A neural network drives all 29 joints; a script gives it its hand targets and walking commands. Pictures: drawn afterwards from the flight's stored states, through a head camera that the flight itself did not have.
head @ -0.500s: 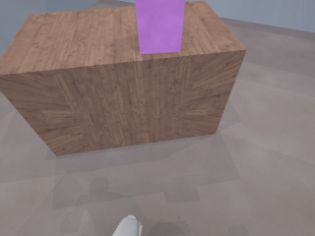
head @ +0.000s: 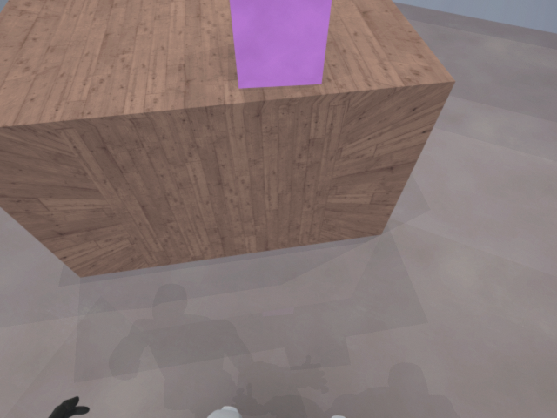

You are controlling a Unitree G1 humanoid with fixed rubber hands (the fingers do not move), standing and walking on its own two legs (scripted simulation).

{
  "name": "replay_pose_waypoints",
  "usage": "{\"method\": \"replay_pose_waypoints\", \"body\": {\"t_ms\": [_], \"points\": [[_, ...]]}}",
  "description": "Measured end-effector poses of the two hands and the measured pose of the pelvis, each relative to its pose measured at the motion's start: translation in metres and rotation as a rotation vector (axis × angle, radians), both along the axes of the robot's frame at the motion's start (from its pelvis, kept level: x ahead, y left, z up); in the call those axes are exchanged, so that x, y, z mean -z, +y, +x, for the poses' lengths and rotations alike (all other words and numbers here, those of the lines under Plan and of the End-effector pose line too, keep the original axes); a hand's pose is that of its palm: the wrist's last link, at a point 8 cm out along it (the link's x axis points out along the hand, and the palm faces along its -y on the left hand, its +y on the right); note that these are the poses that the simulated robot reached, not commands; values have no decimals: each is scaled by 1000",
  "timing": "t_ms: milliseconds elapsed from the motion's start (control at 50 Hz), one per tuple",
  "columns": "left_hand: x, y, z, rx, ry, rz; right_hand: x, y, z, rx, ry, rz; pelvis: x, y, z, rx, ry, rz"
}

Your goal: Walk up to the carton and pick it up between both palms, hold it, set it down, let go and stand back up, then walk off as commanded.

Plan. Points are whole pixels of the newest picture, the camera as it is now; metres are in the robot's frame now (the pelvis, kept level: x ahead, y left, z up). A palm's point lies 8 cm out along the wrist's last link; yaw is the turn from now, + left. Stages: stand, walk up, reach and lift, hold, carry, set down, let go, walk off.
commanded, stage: walk off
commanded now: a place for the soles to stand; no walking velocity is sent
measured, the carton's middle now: (276, 10) +0.93 +0.07 +0.09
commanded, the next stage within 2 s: none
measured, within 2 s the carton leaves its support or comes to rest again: neither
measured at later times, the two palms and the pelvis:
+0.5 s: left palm out of the picture -0.02 +0.37 -0.09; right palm out of the picture +0.00 -0.28 -0.10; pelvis -0.10 +0.04 -0.01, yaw +2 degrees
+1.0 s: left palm out of the picture -0.20 +0.46 -0.11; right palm out of the picture -0.10 -0.16 -0.04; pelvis -0.20 +0.14 +0.03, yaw +4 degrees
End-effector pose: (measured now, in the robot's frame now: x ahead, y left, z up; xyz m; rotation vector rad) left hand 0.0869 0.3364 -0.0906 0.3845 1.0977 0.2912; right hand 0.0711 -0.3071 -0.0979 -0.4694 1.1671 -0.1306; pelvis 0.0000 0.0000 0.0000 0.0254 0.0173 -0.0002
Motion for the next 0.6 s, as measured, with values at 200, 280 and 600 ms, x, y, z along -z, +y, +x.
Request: {"method": "replay_pose_waypoints", "body": {"t_ms": [200, 280, 600], "points": [[-25, -13, -28, -23, -20, 59, 9, -26, -10, -16, 13, 13, -4, -15, -23, -15, -45, 37], [-25, -9, -43, -23, -41, 60, 9, -22, -26, -14, 13, 15, -2, -11, -39, -16, -61, 31], [34, 72, -134, -59, -87, -49, -1, 62, -106, -44, -36, -50, 25, 77, -129, -41, -142, -70]]}}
